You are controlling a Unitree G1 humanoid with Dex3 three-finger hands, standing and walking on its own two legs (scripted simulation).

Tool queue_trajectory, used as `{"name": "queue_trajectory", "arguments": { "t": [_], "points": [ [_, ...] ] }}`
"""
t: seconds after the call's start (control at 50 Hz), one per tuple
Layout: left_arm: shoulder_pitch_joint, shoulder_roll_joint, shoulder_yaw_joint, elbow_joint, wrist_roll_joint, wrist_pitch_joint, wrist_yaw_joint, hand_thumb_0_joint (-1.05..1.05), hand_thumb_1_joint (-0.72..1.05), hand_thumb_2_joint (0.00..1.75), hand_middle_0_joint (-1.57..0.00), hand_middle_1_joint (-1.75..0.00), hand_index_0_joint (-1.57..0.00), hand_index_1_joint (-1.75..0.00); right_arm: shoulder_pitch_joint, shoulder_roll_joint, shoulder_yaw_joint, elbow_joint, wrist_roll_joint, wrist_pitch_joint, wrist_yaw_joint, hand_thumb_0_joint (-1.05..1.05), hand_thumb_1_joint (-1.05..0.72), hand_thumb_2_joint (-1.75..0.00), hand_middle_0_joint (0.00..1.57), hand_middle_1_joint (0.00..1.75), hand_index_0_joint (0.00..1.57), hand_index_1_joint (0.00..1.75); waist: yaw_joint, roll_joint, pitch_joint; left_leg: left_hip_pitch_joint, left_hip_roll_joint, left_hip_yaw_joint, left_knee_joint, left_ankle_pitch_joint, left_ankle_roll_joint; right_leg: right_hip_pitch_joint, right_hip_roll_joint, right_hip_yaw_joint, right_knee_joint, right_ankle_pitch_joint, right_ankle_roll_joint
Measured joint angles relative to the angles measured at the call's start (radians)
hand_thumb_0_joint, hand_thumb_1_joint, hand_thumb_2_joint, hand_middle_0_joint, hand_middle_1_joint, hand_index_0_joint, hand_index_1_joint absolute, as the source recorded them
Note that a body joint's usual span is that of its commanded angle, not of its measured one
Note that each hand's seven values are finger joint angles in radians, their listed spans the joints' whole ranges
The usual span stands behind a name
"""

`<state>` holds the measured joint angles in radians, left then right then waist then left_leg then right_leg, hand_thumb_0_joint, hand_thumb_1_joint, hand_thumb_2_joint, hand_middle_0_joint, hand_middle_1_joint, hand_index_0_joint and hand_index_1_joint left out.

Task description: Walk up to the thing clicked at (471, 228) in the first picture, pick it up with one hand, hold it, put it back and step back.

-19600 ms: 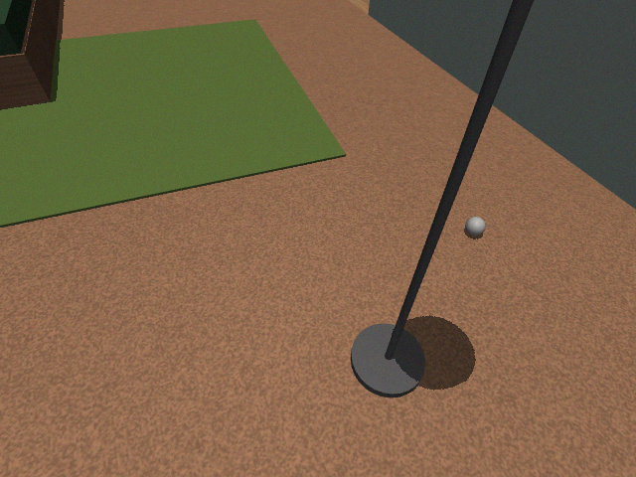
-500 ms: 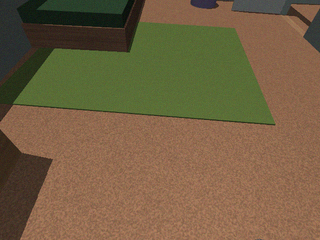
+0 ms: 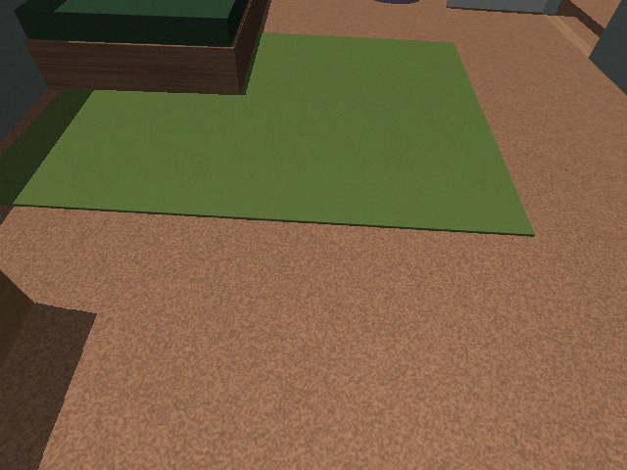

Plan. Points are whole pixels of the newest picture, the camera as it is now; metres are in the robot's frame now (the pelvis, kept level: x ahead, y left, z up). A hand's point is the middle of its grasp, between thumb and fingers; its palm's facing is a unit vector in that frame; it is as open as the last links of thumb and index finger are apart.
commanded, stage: stand
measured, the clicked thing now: out of the picture +0.43 -1.27 -0.74
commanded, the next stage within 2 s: none
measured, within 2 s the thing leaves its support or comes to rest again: neither
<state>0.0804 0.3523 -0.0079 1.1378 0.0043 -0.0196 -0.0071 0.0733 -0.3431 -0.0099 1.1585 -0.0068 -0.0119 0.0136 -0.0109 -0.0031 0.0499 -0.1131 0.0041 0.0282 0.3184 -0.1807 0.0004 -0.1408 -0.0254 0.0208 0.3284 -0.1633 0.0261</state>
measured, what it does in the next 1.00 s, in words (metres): stands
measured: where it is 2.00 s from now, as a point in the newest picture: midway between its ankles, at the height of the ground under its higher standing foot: outside the picture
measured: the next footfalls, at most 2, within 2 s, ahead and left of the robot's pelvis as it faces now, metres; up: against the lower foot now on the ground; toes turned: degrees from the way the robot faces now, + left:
none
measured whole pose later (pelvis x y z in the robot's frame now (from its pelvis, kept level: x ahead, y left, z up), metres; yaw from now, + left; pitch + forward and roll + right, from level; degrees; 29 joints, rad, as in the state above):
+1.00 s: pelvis +0.02 -0.01 +0.00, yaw +1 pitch -1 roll +0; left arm 0.09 0.35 -0.01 1.14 0.01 -0.01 0.00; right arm 0.08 -0.35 0.00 1.15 -0.01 -0.01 0.01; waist 0.00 0.01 0.04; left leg -0.08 0.01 0.02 0.29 -0.19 -0.01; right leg -0.11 -0.02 0.01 0.30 -0.17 0.02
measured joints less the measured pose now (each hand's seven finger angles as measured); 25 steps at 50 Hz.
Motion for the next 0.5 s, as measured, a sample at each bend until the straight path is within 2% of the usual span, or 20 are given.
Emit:
{"name": "queue_trajectory", "arguments": {
  "t": [0.5],
  "points": [
    [0.009,-0.003,0.002,0.004,0.001,0.002,0.003,0.01,0.9,0.9,-0.2,-0.3,-0.21,-0.3,-0.006,-0.004,0.004,-0.001,0.0,0.004,-0.002,0.0,-0.9,-0.9,0.2,0.3,0.21,0.3,0.004,0.006,-0.001,0.012,0.015,-0.014,-0.012,-0.007,-0.013,0.023,0.014,-0.015,-0.027,-0.003,-0.012]
  ]
}}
